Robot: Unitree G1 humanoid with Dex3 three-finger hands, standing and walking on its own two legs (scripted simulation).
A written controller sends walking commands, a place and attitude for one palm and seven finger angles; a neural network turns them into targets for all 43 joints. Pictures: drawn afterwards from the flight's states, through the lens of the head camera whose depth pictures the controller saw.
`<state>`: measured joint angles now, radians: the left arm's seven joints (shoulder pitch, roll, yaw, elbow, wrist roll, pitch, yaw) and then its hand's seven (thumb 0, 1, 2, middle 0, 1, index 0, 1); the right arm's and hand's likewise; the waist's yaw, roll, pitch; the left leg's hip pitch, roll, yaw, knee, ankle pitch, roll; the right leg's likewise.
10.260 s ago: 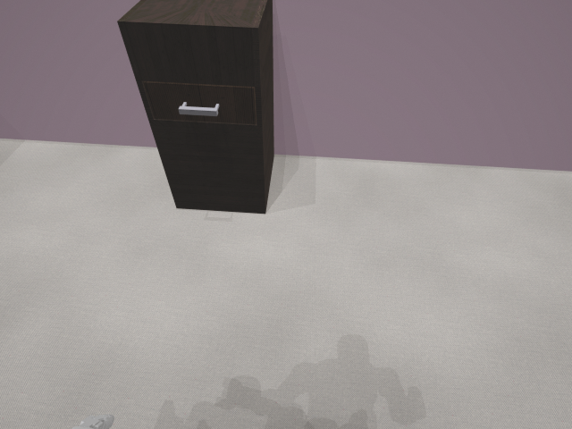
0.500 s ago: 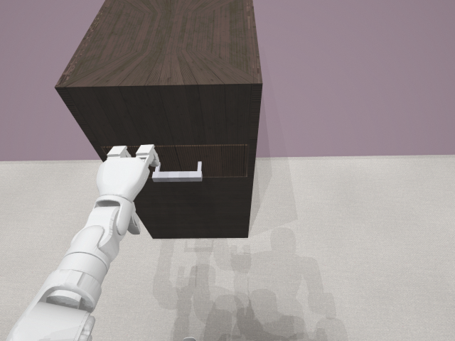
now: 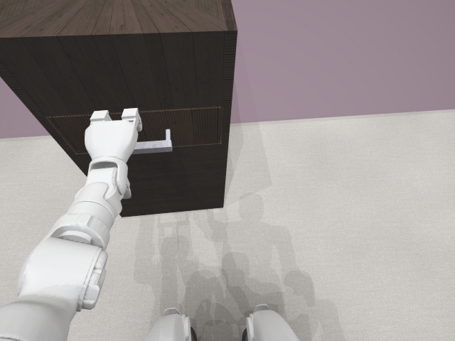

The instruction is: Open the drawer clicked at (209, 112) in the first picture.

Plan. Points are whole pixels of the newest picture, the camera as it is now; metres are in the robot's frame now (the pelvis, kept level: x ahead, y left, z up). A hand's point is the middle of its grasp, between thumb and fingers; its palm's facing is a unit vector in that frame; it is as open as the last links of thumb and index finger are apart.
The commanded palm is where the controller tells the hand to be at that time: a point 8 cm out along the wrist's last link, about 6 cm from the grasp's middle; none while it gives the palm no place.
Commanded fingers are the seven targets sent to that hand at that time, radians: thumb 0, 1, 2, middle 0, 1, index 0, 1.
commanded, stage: move the hooked fingers above the handle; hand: left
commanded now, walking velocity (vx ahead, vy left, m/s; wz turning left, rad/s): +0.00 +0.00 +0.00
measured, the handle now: (143, 141) +0.58 +0.16 -0.12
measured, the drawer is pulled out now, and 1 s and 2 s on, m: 0.00 0.00 0.00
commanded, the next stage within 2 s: lower the fingers behind the handle in 1.08 s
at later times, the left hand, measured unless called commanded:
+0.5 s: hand (137, 146) +0.53 +0.16 -0.07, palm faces -0.06 -0.01 -1.00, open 13.6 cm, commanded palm +0.52 +0.15 -0.01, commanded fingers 0.00 -0.50 0.30 -0.30 -1.20 -0.30 -1.20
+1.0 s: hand (140, 145) +0.53 +0.15 -0.07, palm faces -0.03 -0.03 -1.00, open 13.6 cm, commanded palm +0.52 +0.15 -0.02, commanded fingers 0.00 -0.50 0.30 -0.30 -1.20 -0.30 -1.20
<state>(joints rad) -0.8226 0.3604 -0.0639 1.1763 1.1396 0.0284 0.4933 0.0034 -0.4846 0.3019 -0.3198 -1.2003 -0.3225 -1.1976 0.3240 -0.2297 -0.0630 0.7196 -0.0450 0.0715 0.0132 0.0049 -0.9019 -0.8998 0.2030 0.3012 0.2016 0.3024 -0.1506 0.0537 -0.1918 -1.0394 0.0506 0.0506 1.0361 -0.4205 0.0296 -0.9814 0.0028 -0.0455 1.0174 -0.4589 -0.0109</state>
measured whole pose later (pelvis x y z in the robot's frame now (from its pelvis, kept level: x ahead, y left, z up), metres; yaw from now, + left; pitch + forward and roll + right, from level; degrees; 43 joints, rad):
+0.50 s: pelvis -0.01 +0.01 -0.05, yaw -2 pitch +32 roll -3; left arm -1.04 0.44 -0.03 1.25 1.13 0.12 0.47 0.00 -0.48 0.30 -0.34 -1.23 -0.35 -1.24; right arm 0.35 -0.22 -0.02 0.72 -0.05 0.06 0.03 0.00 -0.90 -0.90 0.20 0.30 0.20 0.30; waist -0.23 0.09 -0.18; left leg -1.34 0.07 0.03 1.27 -0.48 0.04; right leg -1.27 0.02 -0.06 1.23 -0.51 -0.01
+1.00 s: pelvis -0.02 +0.00 -0.05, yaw -1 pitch +32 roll -4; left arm -1.05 0.44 -0.05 1.24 1.13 0.09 0.47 0.00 -0.48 0.30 -0.34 -1.22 -0.34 -1.24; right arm 0.33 -0.24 -0.02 0.70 -0.05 0.05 0.02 0.00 -0.90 -0.90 0.20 0.30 0.20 0.30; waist -0.23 0.08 -0.19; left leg -1.36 0.07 0.01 1.28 -0.49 0.03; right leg -1.28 0.02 -0.07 1.24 -0.52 -0.01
